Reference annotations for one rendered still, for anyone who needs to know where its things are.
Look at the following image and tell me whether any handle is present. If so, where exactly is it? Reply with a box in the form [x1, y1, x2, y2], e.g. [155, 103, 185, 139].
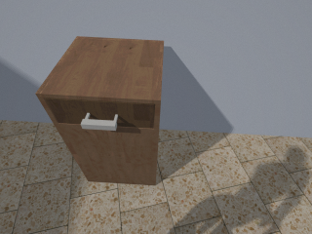
[80, 113, 118, 131]

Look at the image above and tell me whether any drawer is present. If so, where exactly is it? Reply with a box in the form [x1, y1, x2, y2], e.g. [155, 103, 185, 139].
[45, 97, 155, 129]

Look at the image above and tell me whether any cabinet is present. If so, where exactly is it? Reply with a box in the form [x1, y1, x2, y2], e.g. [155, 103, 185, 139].
[35, 36, 164, 186]

